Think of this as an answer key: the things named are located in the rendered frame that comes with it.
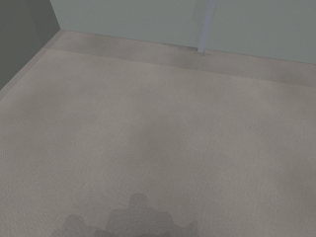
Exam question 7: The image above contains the panel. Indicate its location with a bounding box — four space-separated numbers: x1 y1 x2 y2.
197 0 216 52

